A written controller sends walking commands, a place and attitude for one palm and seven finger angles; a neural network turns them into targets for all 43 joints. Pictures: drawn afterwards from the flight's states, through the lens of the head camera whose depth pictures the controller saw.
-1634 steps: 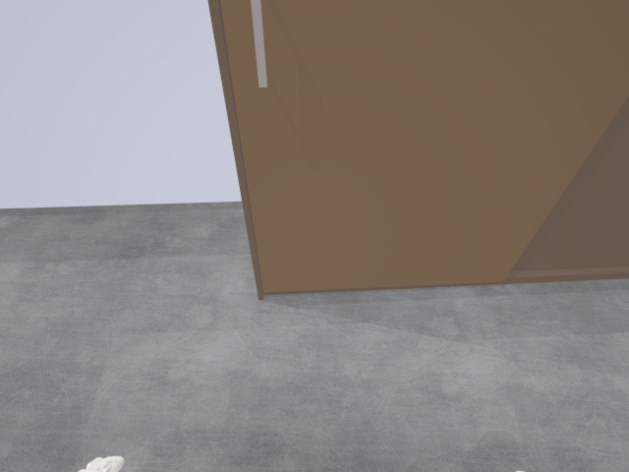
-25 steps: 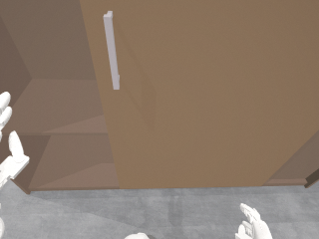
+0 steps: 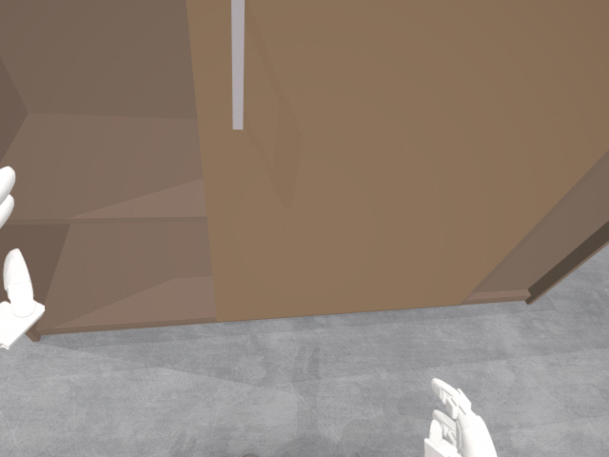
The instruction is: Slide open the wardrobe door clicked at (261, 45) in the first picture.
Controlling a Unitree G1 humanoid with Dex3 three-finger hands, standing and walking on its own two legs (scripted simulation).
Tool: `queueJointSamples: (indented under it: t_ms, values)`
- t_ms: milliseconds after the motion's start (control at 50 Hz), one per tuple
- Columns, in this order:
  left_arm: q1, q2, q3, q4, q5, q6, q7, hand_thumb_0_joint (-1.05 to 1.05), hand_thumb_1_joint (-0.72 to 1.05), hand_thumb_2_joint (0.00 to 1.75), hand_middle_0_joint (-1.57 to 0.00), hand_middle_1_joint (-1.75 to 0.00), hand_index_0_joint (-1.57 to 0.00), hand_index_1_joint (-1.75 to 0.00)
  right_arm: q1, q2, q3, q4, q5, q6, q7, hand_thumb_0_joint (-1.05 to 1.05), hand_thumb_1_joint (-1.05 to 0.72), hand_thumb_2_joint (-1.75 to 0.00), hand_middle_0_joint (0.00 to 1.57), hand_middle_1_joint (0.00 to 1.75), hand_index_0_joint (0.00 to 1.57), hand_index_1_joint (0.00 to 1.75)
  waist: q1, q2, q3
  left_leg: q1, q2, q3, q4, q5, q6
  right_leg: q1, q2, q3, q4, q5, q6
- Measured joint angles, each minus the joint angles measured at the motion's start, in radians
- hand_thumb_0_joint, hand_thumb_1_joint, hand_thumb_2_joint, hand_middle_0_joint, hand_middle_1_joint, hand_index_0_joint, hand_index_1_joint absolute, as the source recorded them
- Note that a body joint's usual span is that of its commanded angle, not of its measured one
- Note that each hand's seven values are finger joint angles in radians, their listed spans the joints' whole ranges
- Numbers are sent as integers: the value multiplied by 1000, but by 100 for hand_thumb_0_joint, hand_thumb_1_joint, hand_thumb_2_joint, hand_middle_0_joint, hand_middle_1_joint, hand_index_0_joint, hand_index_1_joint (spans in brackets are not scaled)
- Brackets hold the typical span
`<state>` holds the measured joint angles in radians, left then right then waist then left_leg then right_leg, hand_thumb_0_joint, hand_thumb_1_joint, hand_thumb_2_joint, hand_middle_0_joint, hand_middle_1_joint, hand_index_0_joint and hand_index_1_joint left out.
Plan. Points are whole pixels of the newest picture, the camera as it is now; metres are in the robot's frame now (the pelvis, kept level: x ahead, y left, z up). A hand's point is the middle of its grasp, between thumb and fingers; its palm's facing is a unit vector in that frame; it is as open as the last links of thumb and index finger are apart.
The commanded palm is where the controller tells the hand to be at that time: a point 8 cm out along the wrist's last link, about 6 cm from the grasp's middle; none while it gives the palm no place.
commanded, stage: stop stepping back and stand still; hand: left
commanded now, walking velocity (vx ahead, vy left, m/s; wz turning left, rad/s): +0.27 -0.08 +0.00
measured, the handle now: (237, 62) +0.60 +0.16 +0.20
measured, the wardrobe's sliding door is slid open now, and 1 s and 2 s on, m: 0.55 0.55 0.55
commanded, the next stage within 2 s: let the arm hang, fingers relaxed in 1.00 s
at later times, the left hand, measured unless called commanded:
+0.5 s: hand out of the picture +0.17 +0.29 +0.18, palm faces +0.38 -0.80 -0.47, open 7.4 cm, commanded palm +0.12 +0.33 +0.17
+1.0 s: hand (40, 279) +0.23 +0.28 +0.16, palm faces +0.39 -0.77 -0.50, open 7.4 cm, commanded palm +0.17 +0.31 +0.17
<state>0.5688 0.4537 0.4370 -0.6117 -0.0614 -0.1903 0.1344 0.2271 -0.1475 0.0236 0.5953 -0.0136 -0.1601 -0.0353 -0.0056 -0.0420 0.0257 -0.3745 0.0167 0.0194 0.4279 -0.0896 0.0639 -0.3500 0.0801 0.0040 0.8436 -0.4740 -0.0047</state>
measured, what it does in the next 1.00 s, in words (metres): steps on the spot: right foot, then left foot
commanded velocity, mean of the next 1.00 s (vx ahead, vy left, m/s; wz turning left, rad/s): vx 0.06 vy -0.05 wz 0.00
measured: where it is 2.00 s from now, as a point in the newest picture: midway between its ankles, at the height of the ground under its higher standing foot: outside the picture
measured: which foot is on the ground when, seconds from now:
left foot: down 0.00-0.10, up 0.12-0.26, down 0.28-1.00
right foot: up 0.00-0.12, down 0.14-0.28, up 0.30-0.54, down 0.56-1.00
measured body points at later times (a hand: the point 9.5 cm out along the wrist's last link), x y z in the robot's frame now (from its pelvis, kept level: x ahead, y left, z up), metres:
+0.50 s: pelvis -0.03 +0.03 +0.00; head -0.04 +0.05 +0.45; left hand +0.14 +0.33 +0.20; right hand +0.09 -0.19 -0.09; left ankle -0.01 +0.14 -0.74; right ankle -0.02 -0.07 -0.72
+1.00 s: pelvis +0.02 +0.02 -0.01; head +0.05 +0.02 +0.44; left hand +0.21 +0.32 +0.18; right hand +0.21 -0.22 -0.08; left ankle -0.01 +0.13 -0.74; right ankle -0.01 -0.07 -0.74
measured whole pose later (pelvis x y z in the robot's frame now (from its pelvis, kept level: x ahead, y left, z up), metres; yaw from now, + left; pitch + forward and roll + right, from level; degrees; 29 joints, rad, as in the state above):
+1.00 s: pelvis +0.02 +0.02 -0.01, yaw -1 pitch +2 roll +0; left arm 0.56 0.43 0.43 -0.47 -0.05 -0.22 0.15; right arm 0.16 -0.22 0.01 0.58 0.00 -0.12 -0.05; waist -0.01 0.00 0.01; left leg -0.24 0.01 0.02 0.56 -0.33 0.00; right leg -0.23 0.02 -0.07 0.51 -0.31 -0.04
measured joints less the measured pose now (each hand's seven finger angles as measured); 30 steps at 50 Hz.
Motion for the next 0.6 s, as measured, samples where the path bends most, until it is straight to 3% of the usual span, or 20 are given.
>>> queueJointSamples:
  t_ms: [80,120,140,160,180,220,280,320,360,400,500,560,600]
  values:
    - [38,16,-12,17,2,12,8,2,89,90,-21,-31,-21,-31,55,1,5,17,-9,13,-10,1,-90,-90,20,30,21,30,-3,18,-60,35,-12,-6,-120,-32,-66,187,15,-65,-295,-21,-32]
    - [38,46,12,34,0,27,12,2,89,90,-21,-31,-21,-31,60,-7,7,10,-12,29,-13,1,-90,-90,20,30,21,30,8,-19,-81,-23,-48,41,-46,-134,-94,265,-18,-50,-458,1,-79]
    - [33,52,28,39,-2,28,14,2,89,90,-21,-31,-21,-31,50,-20,8,7,-14,33,-13,1,-89,-90,20,30,21,30,28,-36,-85,-75,-60,57,64,-173,-98,267,-46,-19,-507,51,-110]
    - [13,30,20,58,-2,30,13,2,89,90,-21,-31,-21,-31,31,-44,4,23,-17,43,-12,1,-89,-90,20,30,21,31,40,-5,-78,-106,-41,44,192,-190,-99,245,-41,-17,-484,151,-102]
    - [-11,8,3,86,-2,31,12,2,89,90,-21,-31,-21,-31,21,-62,-3,48,-14,52,-13,1,-89,-90,20,30,21,31,38,25,-77,-113,-28,22,288,-210,-96,233,-32,-21,-440,173,-78]
    - [-59,-31,-33,149,1,33,12,2,89,90,-21,-31,-21,-31,32,-75,-18,88,2,65,-16,1,-90,-90,20,30,21,30,30,40,-99,-82,-14,-1,371,-247,-80,229,-37,-28,-385,140,-39]
    - [-109,-81,-59,198,7,49,22,2,89,90,-21,-31,-21,-31,59,-93,-24,89,16,68,-31,1,-90,-90,20,30,21,30,3,33,-118,29,18,-13,245,-268,-52,196,-60,-42,-282,66,-15]
    - [-130,-92,-53,204,2,53,26,2,89,90,-21,-31,-21,-31,43,-85,-30,86,15,59,-41,1,-90,-90,20,30,20,30,-18,6,-89,26,-8,2,250,-232,-36,134,-76,-16,-146,-1,-16]
    - [-109,-76,-34,183,-5,52,20,2,90,90,-21,-31,-21,-31,33,-55,-25,79,7,41,-39,1,-90,-90,20,30,20,30,-30,-16,-62,49,-17,20,219,-214,-32,58,-58,14,-3,-27,-17]
    - [-66,-47,-18,133,-3,39,14,2,90,90,-21,-31,-21,-31,45,-25,-11,66,1,21,-25,1,-90,-90,20,30,20,30,-39,-26,-49,83,-14,21,147,-177,-34,1,-46,0,54,16,-16]
    - [18,3,5,71,20,-14,9,2,89,90,-21,-31,-21,-31,87,-6,14,43,-4,11,-7,1,-90,-90,20,30,20,30,-23,25,-45,126,21,9,53,-140,-45,30,-46,-90,-191,92,-11]
    - [11,25,21,125,29,-19,14,2,89,90,-21,-31,-21,-31,90,-12,17,40,-4,21,-13,1,-90,-90,20,30,20,30,-8,39,-50,102,13,12,110,-176,-54,103,-55,-82,-354,142,-28]
    - [-23,0,11,180,30,-13,14,2,89,90,-21,-31,-21,-31,65,-31,11,59,-7,27,-16,1,-90,-90,20,30,21,30,2,68,-40,82,21,7,173,-216,-57,92,-49,-86,-335,239,-41]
